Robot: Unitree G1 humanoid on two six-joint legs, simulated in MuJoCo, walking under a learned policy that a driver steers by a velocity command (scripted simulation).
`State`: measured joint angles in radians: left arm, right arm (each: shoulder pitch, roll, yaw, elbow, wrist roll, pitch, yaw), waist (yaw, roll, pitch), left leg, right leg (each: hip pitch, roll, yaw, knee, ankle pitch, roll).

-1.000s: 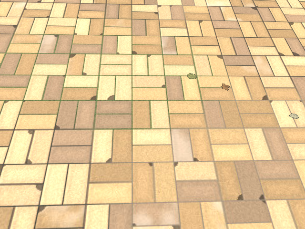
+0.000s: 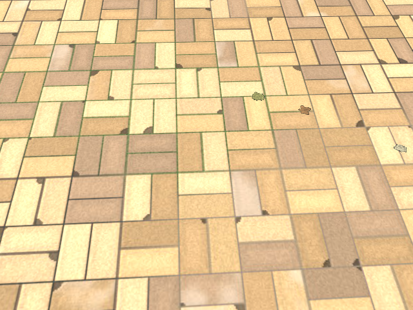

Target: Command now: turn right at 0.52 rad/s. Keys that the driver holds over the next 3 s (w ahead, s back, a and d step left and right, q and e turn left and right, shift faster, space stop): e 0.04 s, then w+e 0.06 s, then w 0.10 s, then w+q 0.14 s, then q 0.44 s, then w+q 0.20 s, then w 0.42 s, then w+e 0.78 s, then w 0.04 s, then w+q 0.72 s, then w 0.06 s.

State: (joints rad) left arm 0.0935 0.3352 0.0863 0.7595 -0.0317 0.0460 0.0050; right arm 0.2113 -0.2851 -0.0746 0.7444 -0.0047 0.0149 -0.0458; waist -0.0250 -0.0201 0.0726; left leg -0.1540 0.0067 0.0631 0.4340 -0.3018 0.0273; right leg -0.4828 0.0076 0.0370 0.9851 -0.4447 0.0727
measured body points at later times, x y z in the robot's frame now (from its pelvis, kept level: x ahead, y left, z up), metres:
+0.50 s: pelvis +0.10 -0.07 +0.00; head +0.13 -0.09 +0.45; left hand +0.19 +0.20 -0.11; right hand +0.23 -0.35 -0.11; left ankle +0.26 +0.08 -0.68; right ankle +0.01 -0.14 -0.74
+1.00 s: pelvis +0.24 -0.08 +0.00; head +0.27 -0.07 +0.44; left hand +0.34 +0.22 -0.10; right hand +0.44 -0.33 -0.09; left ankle +0.28 +0.03 -0.74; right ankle +0.31 -0.22 -0.72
